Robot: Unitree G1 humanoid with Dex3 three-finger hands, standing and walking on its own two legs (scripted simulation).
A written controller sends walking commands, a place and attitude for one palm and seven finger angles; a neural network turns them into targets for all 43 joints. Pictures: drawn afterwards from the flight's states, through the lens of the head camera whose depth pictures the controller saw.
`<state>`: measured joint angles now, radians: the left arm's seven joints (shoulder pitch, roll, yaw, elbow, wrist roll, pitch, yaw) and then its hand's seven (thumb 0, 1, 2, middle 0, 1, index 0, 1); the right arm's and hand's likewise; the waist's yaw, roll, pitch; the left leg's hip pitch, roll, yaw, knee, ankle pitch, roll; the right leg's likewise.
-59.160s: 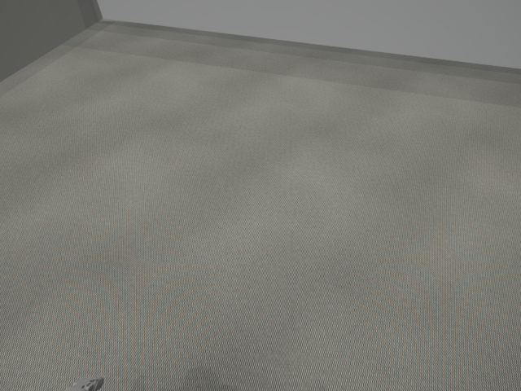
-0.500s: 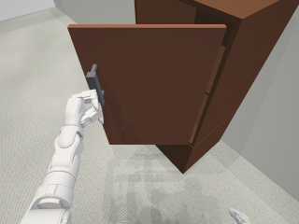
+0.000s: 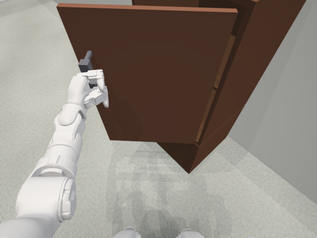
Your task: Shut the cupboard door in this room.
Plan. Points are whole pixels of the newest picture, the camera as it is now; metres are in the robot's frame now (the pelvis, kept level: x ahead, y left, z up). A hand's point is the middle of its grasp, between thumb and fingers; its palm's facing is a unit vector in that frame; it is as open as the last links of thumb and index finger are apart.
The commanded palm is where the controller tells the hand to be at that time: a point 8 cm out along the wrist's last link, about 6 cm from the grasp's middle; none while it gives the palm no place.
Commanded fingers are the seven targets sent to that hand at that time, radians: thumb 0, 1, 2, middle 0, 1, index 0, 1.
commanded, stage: push the door shut along its arc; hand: left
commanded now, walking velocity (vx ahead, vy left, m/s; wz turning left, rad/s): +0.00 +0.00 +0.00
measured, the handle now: (92, 75) +0.53 +0.18 +0.10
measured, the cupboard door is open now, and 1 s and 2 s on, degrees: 45 32 18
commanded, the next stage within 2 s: pull the fist back off the door in 1.38 s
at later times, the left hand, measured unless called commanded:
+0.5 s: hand (116, 78) +0.50 +0.11 +0.11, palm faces -0.22 -0.98 -0.03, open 3.1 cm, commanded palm +0.51 +0.16 +0.10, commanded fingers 0.00 0.90 0.90 -1.30 -1.50 -1.30 -1.50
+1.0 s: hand (127, 64) +0.56 +0.08 +0.11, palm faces -0.33 -0.94 -0.01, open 3.1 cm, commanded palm +0.57 +0.12 +0.10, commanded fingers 0.00 0.90 0.90 -1.30 -1.50 -1.30 -1.50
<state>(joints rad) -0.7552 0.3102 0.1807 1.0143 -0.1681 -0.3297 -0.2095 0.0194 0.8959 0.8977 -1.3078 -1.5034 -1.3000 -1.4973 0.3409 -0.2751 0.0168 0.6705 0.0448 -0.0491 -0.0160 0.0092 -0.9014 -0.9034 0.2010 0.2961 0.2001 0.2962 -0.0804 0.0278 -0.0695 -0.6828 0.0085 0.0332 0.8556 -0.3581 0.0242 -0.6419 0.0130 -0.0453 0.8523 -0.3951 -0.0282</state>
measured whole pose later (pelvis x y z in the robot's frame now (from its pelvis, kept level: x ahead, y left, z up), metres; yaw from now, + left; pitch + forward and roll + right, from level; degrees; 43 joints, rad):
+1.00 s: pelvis +0.00 +0.00 -0.03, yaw -2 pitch +22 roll -3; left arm -1.26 0.56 0.27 1.35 -0.07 -0.23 -0.40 0.01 0.88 0.91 -1.30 -1.50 -1.29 -1.50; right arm 0.44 -0.28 0.03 0.69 0.00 -0.04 -0.01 0.01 -0.90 -0.90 0.20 0.30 0.20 0.30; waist -0.24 0.06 -0.08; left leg -0.99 0.05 0.02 1.02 -0.41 0.02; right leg -0.93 0.05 -0.06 0.97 -0.42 -0.03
